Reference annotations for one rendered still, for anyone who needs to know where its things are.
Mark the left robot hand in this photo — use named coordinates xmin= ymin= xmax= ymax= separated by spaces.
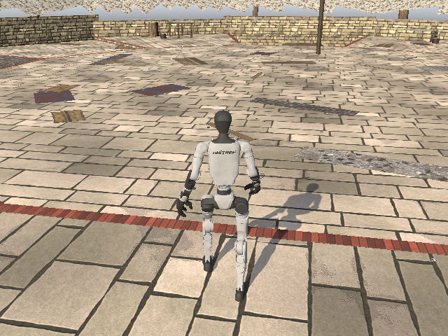
xmin=176 ymin=199 xmax=193 ymax=217

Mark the left robot upper arm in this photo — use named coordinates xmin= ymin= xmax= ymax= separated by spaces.
xmin=190 ymin=141 xmax=209 ymax=181

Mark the left robot foot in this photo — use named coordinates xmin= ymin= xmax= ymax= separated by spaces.
xmin=202 ymin=255 xmax=212 ymax=272

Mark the robot right forearm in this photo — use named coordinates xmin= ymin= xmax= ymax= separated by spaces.
xmin=250 ymin=167 xmax=260 ymax=187

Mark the robot foot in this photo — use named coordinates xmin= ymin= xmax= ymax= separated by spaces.
xmin=202 ymin=255 xmax=212 ymax=272
xmin=235 ymin=282 xmax=248 ymax=302

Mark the robot left forearm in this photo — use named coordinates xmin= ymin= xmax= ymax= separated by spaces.
xmin=179 ymin=170 xmax=196 ymax=202

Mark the right robot foot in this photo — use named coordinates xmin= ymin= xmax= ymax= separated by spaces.
xmin=235 ymin=282 xmax=248 ymax=302

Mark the right robot upper arm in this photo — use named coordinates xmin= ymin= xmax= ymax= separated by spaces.
xmin=238 ymin=140 xmax=258 ymax=178

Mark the right robot hand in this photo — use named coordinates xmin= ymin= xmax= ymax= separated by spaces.
xmin=244 ymin=183 xmax=260 ymax=195

